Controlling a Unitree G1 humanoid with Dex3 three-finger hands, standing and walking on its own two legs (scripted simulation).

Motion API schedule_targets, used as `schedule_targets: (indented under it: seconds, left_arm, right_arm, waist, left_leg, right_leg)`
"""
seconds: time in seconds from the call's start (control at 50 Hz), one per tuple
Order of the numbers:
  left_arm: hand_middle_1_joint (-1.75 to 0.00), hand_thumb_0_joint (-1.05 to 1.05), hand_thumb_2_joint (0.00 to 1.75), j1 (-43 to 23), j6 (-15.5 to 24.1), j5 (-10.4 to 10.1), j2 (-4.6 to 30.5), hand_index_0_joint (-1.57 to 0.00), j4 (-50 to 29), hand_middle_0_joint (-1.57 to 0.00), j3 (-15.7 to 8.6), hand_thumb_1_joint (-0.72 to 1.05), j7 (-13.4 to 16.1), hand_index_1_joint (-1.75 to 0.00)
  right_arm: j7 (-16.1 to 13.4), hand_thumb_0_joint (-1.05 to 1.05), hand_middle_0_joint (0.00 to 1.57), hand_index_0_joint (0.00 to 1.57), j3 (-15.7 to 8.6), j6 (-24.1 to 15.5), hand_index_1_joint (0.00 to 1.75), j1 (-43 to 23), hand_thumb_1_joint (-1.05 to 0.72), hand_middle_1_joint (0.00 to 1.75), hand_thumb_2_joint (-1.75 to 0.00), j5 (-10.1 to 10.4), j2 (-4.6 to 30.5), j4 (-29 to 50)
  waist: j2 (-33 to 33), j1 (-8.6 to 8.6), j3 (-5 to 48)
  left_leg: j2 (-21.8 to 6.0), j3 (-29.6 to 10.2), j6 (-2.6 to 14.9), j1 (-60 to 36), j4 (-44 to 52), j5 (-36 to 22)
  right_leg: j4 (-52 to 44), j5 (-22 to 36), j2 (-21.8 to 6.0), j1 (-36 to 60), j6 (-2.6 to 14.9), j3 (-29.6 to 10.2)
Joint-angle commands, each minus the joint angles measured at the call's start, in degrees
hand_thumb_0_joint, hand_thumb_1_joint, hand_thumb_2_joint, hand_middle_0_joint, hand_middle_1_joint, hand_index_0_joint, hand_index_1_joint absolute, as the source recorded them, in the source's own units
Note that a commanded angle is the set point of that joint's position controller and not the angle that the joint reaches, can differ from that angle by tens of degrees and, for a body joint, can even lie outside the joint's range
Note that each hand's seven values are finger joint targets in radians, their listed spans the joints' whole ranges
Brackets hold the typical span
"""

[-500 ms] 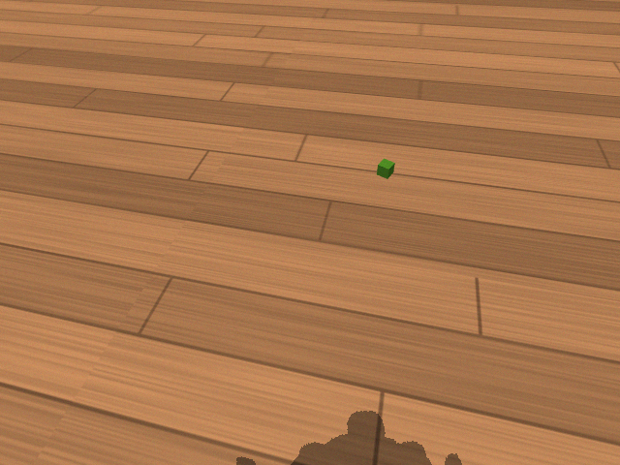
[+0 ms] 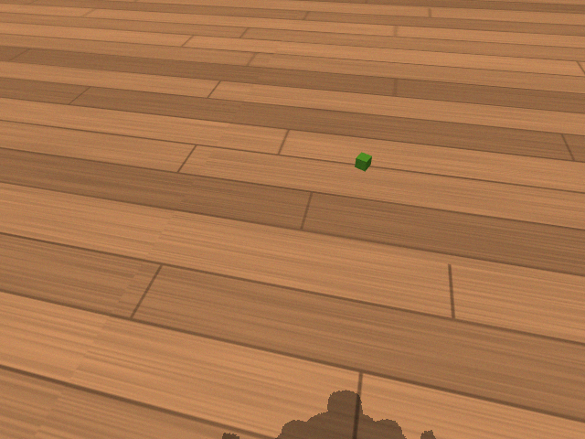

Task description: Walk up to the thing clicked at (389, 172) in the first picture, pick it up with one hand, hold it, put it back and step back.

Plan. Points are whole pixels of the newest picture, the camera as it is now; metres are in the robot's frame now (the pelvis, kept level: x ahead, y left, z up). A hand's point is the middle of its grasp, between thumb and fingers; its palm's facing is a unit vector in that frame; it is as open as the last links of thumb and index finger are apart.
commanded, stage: stand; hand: left
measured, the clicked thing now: (363, 161) +1.57 -0.32 -0.75
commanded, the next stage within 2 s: walk up in 0.62 s
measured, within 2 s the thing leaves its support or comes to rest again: neither
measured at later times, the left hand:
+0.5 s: hand out of the picture +0.07 +0.26 -0.16, palm faces -0.02 -0.94 -0.33, open 7.3 cm
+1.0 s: hand (193, 393) +0.23 +0.20 -0.14, palm faces -0.20 -0.87 -0.44, open 7.3 cm
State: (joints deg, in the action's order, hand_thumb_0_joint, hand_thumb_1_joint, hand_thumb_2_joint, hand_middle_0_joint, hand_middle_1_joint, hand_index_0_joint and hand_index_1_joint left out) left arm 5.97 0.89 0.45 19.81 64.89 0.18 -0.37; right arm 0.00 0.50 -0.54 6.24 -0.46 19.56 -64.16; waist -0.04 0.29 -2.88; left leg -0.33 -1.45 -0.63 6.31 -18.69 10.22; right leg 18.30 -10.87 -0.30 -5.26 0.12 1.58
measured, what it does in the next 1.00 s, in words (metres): walks ahead: right foot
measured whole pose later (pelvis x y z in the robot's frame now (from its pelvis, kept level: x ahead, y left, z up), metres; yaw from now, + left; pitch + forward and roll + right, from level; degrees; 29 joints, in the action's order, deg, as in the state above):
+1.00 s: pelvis +0.09 -0.08 -0.04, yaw -13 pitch -3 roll +0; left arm 12.8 2.2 1.6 25.8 54.6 -6.1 -5.7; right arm 2.8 -6.1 -1.4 13.5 -2.5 27.7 -54.6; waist -4.0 -0.7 -2.9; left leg -10.8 6.0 0.5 4.1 -42.8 29.6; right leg 40.6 -14.0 -3.8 -22.3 -0.1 4.5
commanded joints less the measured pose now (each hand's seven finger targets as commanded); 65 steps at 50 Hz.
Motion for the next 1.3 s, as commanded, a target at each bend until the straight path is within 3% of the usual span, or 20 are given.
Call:
schedule_targets:
  seconds: [0.0, 0.32, 0.58, 0.6, 0.62, 0.64, 0.66, 0.7, 0.78, 0.84, 0.88, 0.92, 0.94, 0.96, 0.98, 1.0, 1.06, 1.1, 1.2, 1.28]
  left_arm:
    - [-0.3, 0.0, 0.9, -2.25, 1.21, 0.05, 12.11, -0.2, -3.57, -0.2, -2.53, 0.9, 0.99, -0.3]
    - [-0.3, 0.0, 0.9, -1.45, 0.84, 0.06, 11.89, -0.2, -3.56, -0.2, -2.47, 0.9, 0.79, -0.3]
    - [-0.3, 0.0, 0.9, -1.3, 1.13, 0.03, 12.32, -0.2, -3.68, -0.2, -2.45, 0.9, 1.01, -0.3]
    - [-0.3, 0.0, 0.9, 1.65, 0.97, 1.14, 17.76, -0.2, -9.55, -0.2, -6.8, 0.9, -1.3, -0.3]
    - [-0.3, 0.0, 0.9, -2.11, 0.59, 1.32, 16.51, -0.2, -10.26, -0.2, -6.51, 0.9, -2.18, -0.3]
    - [-0.3, 0.0, 0.9, -7.06, 0.34, 1.1, 14.35, -0.2, -12.34, -0.2, -6.04, 0.9, -2.72, -0.3]
    - [-0.3, 0.0, 0.9, -10.31, 0.31, 1.46, 13.33, -0.2, -14.19, -0.2, -5.96, 0.9, -3.19, -0.3]
    - [-0.3, 0.0, 0.9, -7.79, 0.97, 1.71, 15.09, -0.2, -15.28, -0.2, -6.56, 0.9, -3.64, -0.3]
    - [-0.3, 0.0, 0.9, 2.29, 0.94, 0.54, 14.38, -0.2, -13.59, -0.2, -7.0, 0.9, -6.0, -0.3]
    - [-0.3, 0.0, 0.9, 2.44, 0.81, 0.72, 14.05, -0.2, -14.4, -0.2, -7.59, 0.9, -6.62, -0.3]
    - [-0.3, 0.0, 0.9, 3.87, 1.01, 1.04, 14.25, -0.2, -14.36, -0.2, -7.87, 0.9, -6.4, -0.3]
    - [-0.3, 0.0, 0.9, 12.53, 1.67, 1.15, 15.67, -0.2, -11.83, -0.2, -8.93, 0.9, -5.27, -0.3]
    - [-0.3, 0.0, 0.9, 22.14, 2.46, 1.15, 19.14, -0.2, -9.3, -0.2, -10.53, 0.9, -3.89, -0.3]
    - [-0.3, 0.0, 0.9, 27.02, 2.78, 1.48, 24.09, -0.2, -9.43, -0.2, -12.1, 0.9, -2.51, -0.3]
    - [-0.3, 0.0, 0.9, 22.75, 3.12, 0.82, 26.91, -0.2, -12.23, -0.2, -11.59, 0.9, -2.63, -0.3]
    - [-0.3, 0.0, 0.9, 16.97, 2.93, -0.09, 27.85, -0.2, -14.06, -0.2, -11.53, 0.9, -2.76, -0.3]
    - [-0.3, 0.0, 0.9, 8.97, 3.63, -1.03, 21.62, -0.2, -16.7, -0.2, -9.61, 0.9, -1.52, -0.3]
    - [-0.3, 0.0, 0.9, 9.27, 4.34, -1.0, 19.97, -0.2, -16.68, -0.2, -8.68, 0.9, -1.39, -0.3]
    - [-0.3, 0.0, 0.9, 11.09, 5.56, -0.71, 19.82, -0.2, -18.76, -0.2, -8.51, 0.9, -1.52, -0.3]
    - [-0.3, 0.0, 0.9, 12.64, 6.01, -0.27, 21.04, -0.2, -19.26, -0.2, -8.69, 0.9, -1.24, -0.3]
  right_arm:
    - [-0.68, 0.0, 0.2, 0.2, -2.3, -1.38, 0.3, -1.9, -0.9, 0.3, -0.9, 0.08, 12.07, 3.26]
    - [-0.68, 0.0, 0.2, 0.2, -2.38, -1.47, 0.3, -1.89, -0.9, 0.3, -0.9, -0.08, 12.46, 3.06]
    - [-0.65, 0.0, 0.2, 0.2, -2.33, -1.48, 0.3, -1.64, -0.9, 0.3, -0.9, 0.2, 12.46, 3.02]
    - [0.25, 0.0, 0.2, 0.2, -7.13, -3.1, 0.3, 0.86, -0.9, 0.3, -0.9, -1.68, 19.11, 8.84]
    - [0.68, 0.0, 0.2, 0.2, -8.0, -3.4, 0.3, 2.92, -0.9, 0.3, -0.9, -2.02, 19.56, 8.11]
    - [0.75, 0.0, 0.2, 0.2, -8.65, -3.59, 0.3, 6.49, -0.9, 0.3, -0.9, -1.94, 20.31, 7.72]
    - [0.74, 0.0, 0.2, 0.2, -9.39, -3.86, 0.3, 8.54, -0.9, 0.3, -0.9, -1.69, 21.34, 8.17]
    - [0.8, 0.0, 0.2, 0.2, -9.85, -4.37, 0.3, 5.35, -0.9, 0.3, -0.9, -1.61, 22.42, 11.17]
    - [1.8, 0.0, 0.2, 0.2, -9.59, -5.03, 0.3, -2.02, -0.9, 0.3, -0.9, -2.3, 20.3, 15.35]
    - [2.59, 0.0, 0.2, 0.2, -9.3, -4.82, 0.3, -1.6, -0.9, 0.3, -0.9, -2.42, 19.35, 16.24]
    - [2.73, 0.0, 0.2, 0.2, -9.37, -4.29, 0.3, -1.71, -0.9, 0.3, -0.9, -2.06, 19.71, 16.54]
    - [2.72, 0.0, 0.2, 0.2, -8.79, -3.54, 0.3, -2.61, -0.9, 0.3, -0.9, -1.68, 18.81, 17.26]
    - [2.79, 0.0, 0.2, 0.2, -7.46, -3.19, 0.3, -0.74, -0.9, 0.3, -0.9, -1.7, 15.54, 17.58]
    - [3.21, 0.0, 0.2, 0.2, -5.59, -3.11, 0.3, -0.27, -0.9, 0.3, -0.9, -1.3, 10.29, 19.27]
    - [3.4, 0.0, 0.2, 0.2, -6.07, -3.07, 0.3, 0.35, -0.9, 0.3, -0.9, -0.35, 13.82, 20.44]
    - [3.11, 0.0, 0.2, 0.2, -7.36, -3.13, 0.3, -1.15, -0.9, 0.3, -0.9, -0.99, 18.32, 19.84]
    - [3.67, 0.0, 0.2, 0.2, -7.22, -2.82, 0.3, 3.38, -0.9, 0.3, -0.9, 0.64, 17.94, 16.02]
    - [4.03, 0.0, 0.2, 0.2, -7.24, -2.16, 0.3, 6.67, -0.9, 0.3, -0.9, 0.14, 16.91, 15.31]
    - [5.33, 0.0, 0.2, 0.2, -7.8, -1.71, 0.3, 3.04, -0.9, 0.3, -0.9, -1.58, 16.07, 18.82]
    - [5.68, 0.0, 0.2, 0.2, -8.05, -2.66, 0.3, -2.25, -0.9, 0.3, -0.9, -1.89, 15.49, 21.46]
  waist:
    - [0.52, -0.19, 4.08]
    - [-0.67, 0.15, 3.71]
    - [-0.2, -0.12, 5.57]
    - [1.74, -1.71, 9.58]
    - [-1.66, -3.99, 4.31]
    - [-7.07, -6.84, 0.66]
    - [-11.32, -8.65, -0.96]
    - [-5.11, -5.73, -2.86]
    - [-8.79, 0.17, -0.4]
    - [-9.64, -0.42, -0.7]
    - [-7.65, 0.3, -0.66]
    - [0.11, 5.28, 2.86]
    - [11.62, 9.7, 7.11]
    - [25.22, 11.58, 4.48]
    - [20.45, 8.13, 3.52]
    - [11.98, 5.97, -0.74]
    - [5.09, 0.78, -2.36]
    - [6.05, -0.35, -2.83]
    - [5.22, 0.75, -4.09]
    - [4.66, 2.06, -4.39]
  left_leg:
    - [-6.48, -4.94, 1.75, 0.2, 2.22, -8.77]
    - [-6.68, -5.31, 1.79, 1.06, 3.63, -7.0]
    - [-6.83, -5.2, 1.98, -1.21, 2.2, -11.87]
    - [-5.68, -2.24, 5.15, -9.24, -4.95, 17.53]
    - [-7.93, -5.29, 6.68, -13.33, -3.65, 25.85]
    - [-12.58, -10.76, 9.02, -18.28, 2.58, 32.26]
    - [-22.31, -19.0, 12.83, -14.75, 9.85, 33.08]
    - [-28.41, -23.08, 15.91, -6.45, 12.8, 28.11]
    - [-20.49, -6.76, 12.08, -2.68, 10.06, 22.53]
    - [-13.93, 3.85, 9.04, 1.11, 5.7, 17.65]
    - [-13.58, 6.37, 8.51, 4.6, 0.66, 17.09]
    - [-11.63, 10.02, 7.28, 11.35, -15.2, 11.56]
    - [-7.22, 11.69, 5.59, 19.01, -33.26, 9.46]
    - [-0.13, 11.0, 2.61, 33.2, -48.44, 22.75]
    - [0.93, 3.43, 0.81, 35.67, -52.31, 21.65]
    - [-3.31, -0.42, 0.61, 33.08, -52.29, 19.18]
    - [-8.02, -2.77, 2.13, 29.72, -48.39, 7.7]
    - [-8.0, -1.41, 1.91, 24.15, -43.4, 4.11]
    - [-7.53, 0.66, -1.3, 25.79, -29.67, 1.32]
    - [-8.43, -0.25, -1.12, 23.83, -21.13, -2.41]
  right_leg:
    - [-3.06, 8.01, -7.48, 0.42, 1.29, -5.57]
    - [-3.1, 4.74, -7.28, 0.59, 1.37, -5.28]
    - [-2.5, 10.39, -7.9, 1.87, 1.28, -5.4]
    - [2.74, -16.04, -4.41, -9.19, 3.62, -9.51]
    - [6.21, -23.5, -4.44, -24.09, 3.65, -9.3]
    - [13.96, -20.68, -2.04, -36.05, 2.0, -4.12]
    - [27.51, -16.88, -1.85, -39.35, 1.52, -2.37]
    - [33.53, -15.36, -7.09, -36.26, 1.35, -7.36]
    - [26.51, -11.64, -8.49, -25.57, 0.56, -4.11]
    - [20.82, -5.33, -5.87, -19.02, -0.14, 1.72]
    - [18.45, -2.66, -4.58, -12.94, 0.05, 4.78]
    - [14.21, 0.37, -1.84, 1.04, 0.98, 6.4]
    - [12.74, -5.95, -0.36, 13.03, 2.04, 2.94]
    - [1.5, -25.28, -10.05, 15.5, 4.97, -17.9]
    - [-12.14, -34.24, -20.54, 9.65, 10.73, -44.04]
    - [-13.24, -41.37, -23.69, 1.64, 14.56, -49.06]
    - [-8.7, -26.41, -15.47, -2.49, 9.67, -28.36]
    - [-8.48, -21.64, -11.87, -8.32, 8.57, -21.25]
    - [-8.9, -20.16, -11.21, -9.47, 10.96, -16.39]
    - [-5.85, -16.72, -11.68, -8.62, 10.74, -15.45]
